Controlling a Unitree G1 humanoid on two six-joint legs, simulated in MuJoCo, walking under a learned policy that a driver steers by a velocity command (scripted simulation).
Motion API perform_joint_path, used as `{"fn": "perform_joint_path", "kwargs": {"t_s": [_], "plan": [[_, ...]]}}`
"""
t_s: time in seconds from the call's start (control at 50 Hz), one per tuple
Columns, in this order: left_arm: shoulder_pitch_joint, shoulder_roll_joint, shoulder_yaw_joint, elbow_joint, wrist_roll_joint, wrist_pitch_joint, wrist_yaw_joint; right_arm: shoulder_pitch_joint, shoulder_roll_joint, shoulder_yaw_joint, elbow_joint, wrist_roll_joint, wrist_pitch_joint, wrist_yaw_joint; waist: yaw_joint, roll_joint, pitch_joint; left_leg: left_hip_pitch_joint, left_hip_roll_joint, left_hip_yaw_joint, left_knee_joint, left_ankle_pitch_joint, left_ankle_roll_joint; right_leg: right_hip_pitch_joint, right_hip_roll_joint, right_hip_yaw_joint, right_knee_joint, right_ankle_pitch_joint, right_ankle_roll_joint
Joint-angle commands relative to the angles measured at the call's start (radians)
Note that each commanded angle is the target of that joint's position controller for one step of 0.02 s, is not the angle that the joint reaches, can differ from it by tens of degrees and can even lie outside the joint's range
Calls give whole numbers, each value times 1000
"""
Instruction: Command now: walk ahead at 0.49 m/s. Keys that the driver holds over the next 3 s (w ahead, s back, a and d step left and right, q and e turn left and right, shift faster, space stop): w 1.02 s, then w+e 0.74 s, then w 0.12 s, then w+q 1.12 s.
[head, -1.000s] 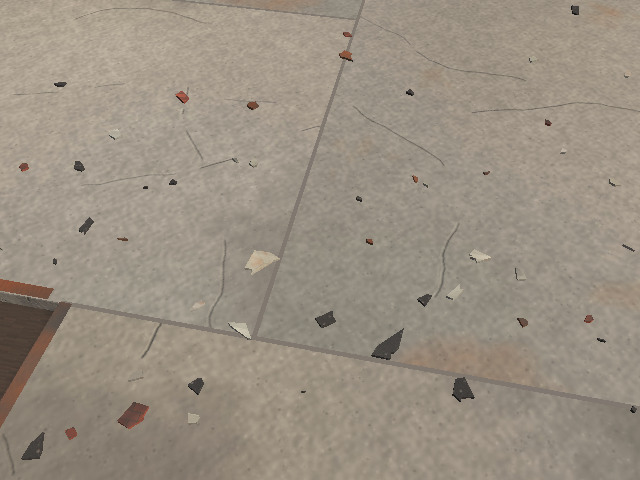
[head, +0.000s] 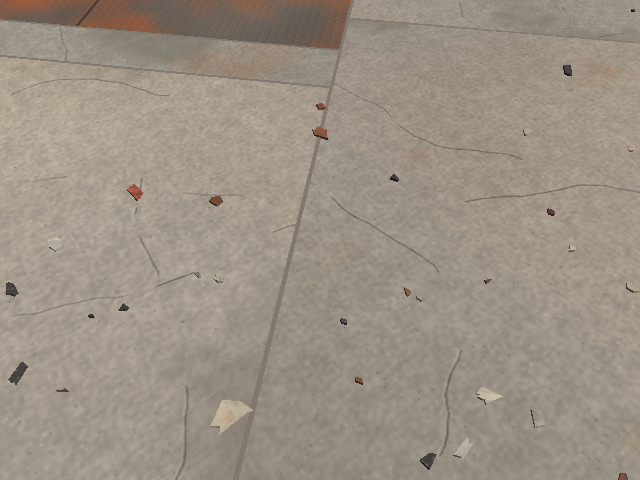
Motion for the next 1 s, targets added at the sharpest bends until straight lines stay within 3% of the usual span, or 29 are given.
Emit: {"fn": "perform_joint_path", "kwargs": {"t_s": [0.02,0.12,0.18,0.22,0.26,0.28,0.3,0.32,0.34,0.36,0.38,0.4,0.42,0.44,0.46,0.5,0.56,0.64,0.76,0.82,0.84,0.86,0.88,0.9,0.92,0.94,0.96,0.98,1.0], "plan": [[33,42,12,-43,12,6,7,-39,-133,-21,-56,2,-16,-20,46,77,53,-92,284,-218,-203,65,172,-32,-43,3,-144,151,28],[-156,29,4,-91,0,-6,-9,59,-165,-27,-32,20,-1,-35,-23,83,57,13,271,-162,-180,72,123,6,11,-43,-463,306,39],[-236,35,1,-121,-9,-10,-28,107,-168,-29,-10,26,11,-35,-50,92,78,108,308,-172,-138,54,118,-2,27,-46,-551,260,30],[-253,49,4,-139,-10,-19,-41,114,-174,-34,-3,26,21,-38,-43,99,81,169,339,-186,-95,65,106,8,36,-45,-595,187,5],[-190,76,15,-131,-9,-27,-48,90,-189,-40,-6,27,32,-39,5,118,49,192,349,-188,-16,188,87,119,66,-68,-635,118,-25],[-85,106,33,-102,-7,-30,-46,68,-185,-37,-12,24,37,-40,64,116,-10,179,312,-155,107,354,66,263,99,-96,-658,106,-47],[106,167,62,-47,-5,-32,-39,57,-151,-24,-26,12,39,-39,140,84,-133,80,250,-102,342,402,34,526,69,-58,-642,128,-89],[272,283,90,-20,16,-29,-34,128,-60,7,-55,1,24,-34,152,-118,-304,-279,122,-20,748,95,-35,932,-189,312,-657,91,-220],[309,250,81,-4,12,-23,-40,167,-27,19,-42,18,-3,-28,141,-261,-391,-518,29,-117,968,-420,-52,1067,-295,675,-819,-33,-307],[238,172,56,-16,6,-26,-41,90,-143,-9,-55,42,-21,-24,136,-162,-266,-613,98,-187,1062,-386,-29,965,-261,587,-836,-68,-255],[144,130,42,-40,5,-24,-40,9,-165,-16,-80,50,-27,-24,111,-98,-166,-616,153,-161,1046,-290,-15,824,-223,429,-847,-4,-215],[66,102,31,-52,9,-23,-45,-30,-152,-18,-86,39,-23,-30,78,-23,-96,-572,193,-139,983,-209,-21,681,-177,318,-885,83,-195],[30,76,23,-56,14,-25,-49,-33,-143,-25,-86,25,-10,-36,47,-23,-60,-519,224,-140,917,-157,-25,590,-137,241,-920,130,-178],[23,64,20,-48,18,-26,-53,-15,-119,-25,-82,23,5,-36,26,-37,-44,-467,235,-137,884,-127,-31,532,-112,196,-951,154,-172],[38,66,21,-36,18,-28,-54,2,-96,-23,-76,22,17,-37,16,-36,-37,-445,235,-128,865,-109,-37,503,-98,161,-969,196,-178],[76,95,29,-11,18,-32,-47,-21,-89,-26,-88,18,29,-40,7,-23,-10,-481,239,-120,808,-56,-52,492,-93,111,-992,285,-191],[128,111,33,13,16,-23,-29,-139,-87,-30,-129,10,30,-40,31,-10,19,-568,240,-116,646,75,-71,531,-90,69,-1008,331,-184],[182,124,33,37,8,-15,-15,-281,-67,-23,-168,14,22,-29,71,-18,48,-530,208,-84,416,229,-71,550,-65,13,-1029,274,-155],[259,136,41,90,-3,7,-6,-425,-73,-17,-227,26,8,1,103,-21,99,-556,182,-76,265,160,-40,721,-130,17,-969,278,-146],[226,158,51,89,-4,20,-1,-363,-108,-31,-222,27,-1,11,50,-47,50,-404,138,-40,229,57,-3,753,-141,8,-867,497,-121],[202,161,51,84,-3,25,-1,-267,-134,-47,-196,25,-3,8,-5,-56,-10,-257,100,-8,216,50,17,736,-115,-17,-758,665,-104],[189,139,42,76,3,29,-1,-90,-183,-73,-139,24,-1,1,-82,-38,-114,-10,94,-10,221,74,47,651,-59,-55,-555,705,-76],[203,107,26,49,22,26,-1,98,-266,-94,-103,11,2,-10,-130,102,-270,312,301,-257,234,85,115,415,16,-103,-212,376,-39],[333,-36,-12,58,12,1,-16,131,-301,-97,-86,6,5,-2,-49,361,-389,598,495,-737,90,-112,268,37,198,-35,98,-338,12],[260,78,13,64,-13,-22,-19,101,-207,-72,-93,16,3,-1,-81,240,-330,546,463,-757,28,-196,221,-68,145,85,208,-363,-11],[164,127,27,30,-33,-35,-21,10,-169,-60,-111,19,0,-4,-63,191,-191,406,436,-601,10,-143,175,-118,94,57,208,-269,-27],[113,125,28,19,-28,-36,-12,-79,-148,-51,-130,15,-1,-3,-25,95,-118,248,402,-485,-17,-32,153,-72,38,27,160,-167,-25],[91,117,36,16,-12,-29,-5,-123,-121,-44,-134,6,-3,1,3,75,-66,127,366,-402,-48,43,142,-27,8,19,105,-113,-20],[115,97,39,18,-7,-15,-4,-134,-100,-37,-128,-4,-6,3,35,102,-59,59,339,-348,-78,73,133,37,-17,26,69,-76,-20]]}}
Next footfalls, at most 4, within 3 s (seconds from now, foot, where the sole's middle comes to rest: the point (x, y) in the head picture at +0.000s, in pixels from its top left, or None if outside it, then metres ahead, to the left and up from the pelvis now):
0.30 right None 0.33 -0.17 -0.78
0.86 left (288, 422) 0.65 0.07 -0.78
1.46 right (385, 307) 0.95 -0.17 -0.78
1.96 left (339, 216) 1.27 -0.07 -0.78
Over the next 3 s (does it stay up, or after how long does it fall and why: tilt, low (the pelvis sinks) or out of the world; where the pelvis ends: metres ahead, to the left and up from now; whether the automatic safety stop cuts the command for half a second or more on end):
stays up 1.60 -0.19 -0.03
